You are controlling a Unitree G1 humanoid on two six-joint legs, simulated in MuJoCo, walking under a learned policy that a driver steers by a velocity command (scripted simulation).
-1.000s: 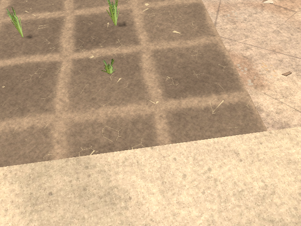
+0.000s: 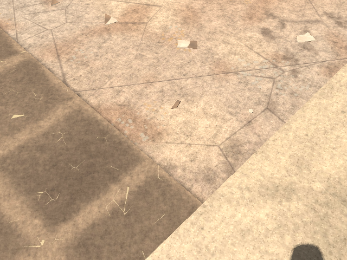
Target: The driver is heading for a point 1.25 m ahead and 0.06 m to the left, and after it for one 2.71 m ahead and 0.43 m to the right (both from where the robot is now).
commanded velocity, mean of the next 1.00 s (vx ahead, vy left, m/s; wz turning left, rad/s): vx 0.50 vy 0.00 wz -0.15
